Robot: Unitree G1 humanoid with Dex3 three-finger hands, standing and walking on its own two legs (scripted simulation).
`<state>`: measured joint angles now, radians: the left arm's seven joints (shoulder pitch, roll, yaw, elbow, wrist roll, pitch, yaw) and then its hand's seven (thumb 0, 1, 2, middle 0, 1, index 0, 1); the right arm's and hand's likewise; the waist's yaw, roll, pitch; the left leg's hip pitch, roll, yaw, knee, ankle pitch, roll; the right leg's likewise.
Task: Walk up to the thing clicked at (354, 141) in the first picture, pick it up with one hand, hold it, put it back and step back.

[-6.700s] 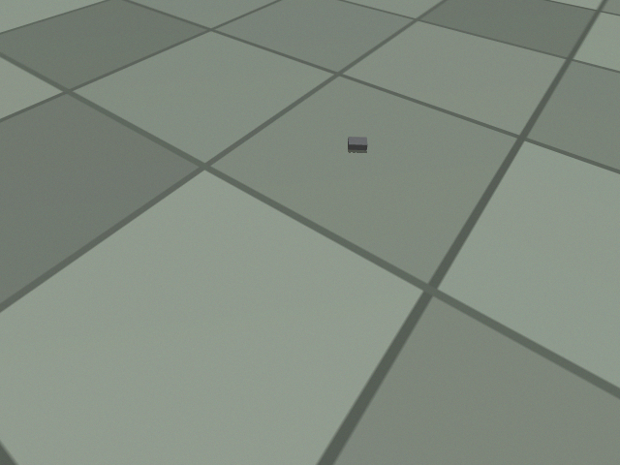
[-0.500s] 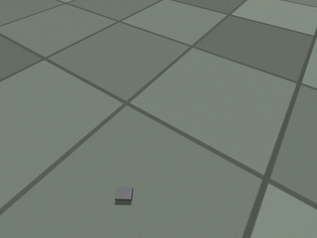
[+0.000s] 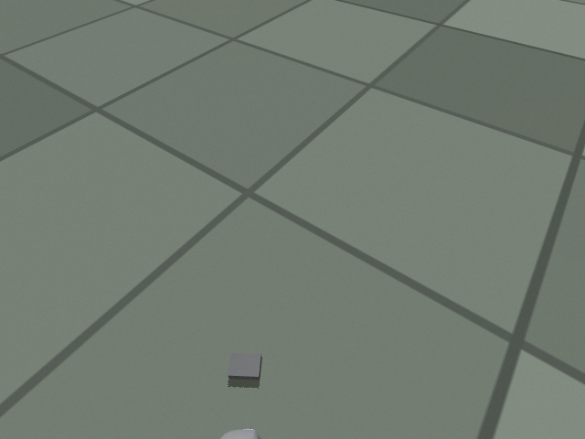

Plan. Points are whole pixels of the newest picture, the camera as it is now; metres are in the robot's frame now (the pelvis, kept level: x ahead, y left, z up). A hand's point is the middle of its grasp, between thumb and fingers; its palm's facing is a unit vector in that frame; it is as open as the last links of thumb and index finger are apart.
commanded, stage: walk up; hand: left
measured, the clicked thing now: (245, 366) +0.45 +0.19 -0.75
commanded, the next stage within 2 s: stand in 1.80 s
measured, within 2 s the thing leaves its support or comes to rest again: neither
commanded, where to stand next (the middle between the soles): +0.06 -0.03 m, yaw -1 degrees
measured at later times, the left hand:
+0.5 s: hand out of the picture +0.12 +0.28 -0.19, palm faces -0.13 -0.93 -0.34, open 7.4 cm
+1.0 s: hand out of the picture +0.02 +0.27 -0.13, palm faces +0.03 -0.90 -0.44, open 7.4 cm
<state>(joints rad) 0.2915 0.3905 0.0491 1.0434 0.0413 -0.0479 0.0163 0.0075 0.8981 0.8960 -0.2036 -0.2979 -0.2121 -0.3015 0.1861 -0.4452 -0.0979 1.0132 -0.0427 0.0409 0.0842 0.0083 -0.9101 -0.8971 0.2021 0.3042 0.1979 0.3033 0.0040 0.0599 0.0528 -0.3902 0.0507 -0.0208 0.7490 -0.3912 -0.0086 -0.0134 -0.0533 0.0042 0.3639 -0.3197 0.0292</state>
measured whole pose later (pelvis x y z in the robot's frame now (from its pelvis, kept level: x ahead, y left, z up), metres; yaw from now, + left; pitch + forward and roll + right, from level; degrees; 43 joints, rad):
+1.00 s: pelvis -0.04 -0.02 -0.01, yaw +1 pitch -3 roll +0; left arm 0.32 0.41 0.08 0.82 0.03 -0.05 -0.02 0.01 0.90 0.90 -0.20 -0.30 -0.21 -0.30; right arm 0.35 -0.45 -0.06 0.91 -0.03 0.00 0.05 0.01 -0.91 -0.90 0.21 0.30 0.20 0.30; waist 0.02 0.04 0.06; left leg -0.40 0.00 -0.06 0.88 -0.47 0.01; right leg -0.25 -0.09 -0.04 0.66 -0.37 -0.01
